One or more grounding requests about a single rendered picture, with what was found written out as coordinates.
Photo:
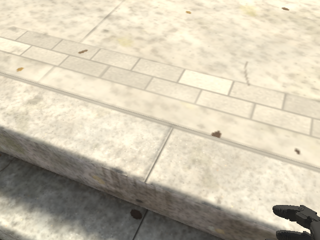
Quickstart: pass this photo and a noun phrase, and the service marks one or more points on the right robot hand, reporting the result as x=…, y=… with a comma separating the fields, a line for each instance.
x=303, y=216

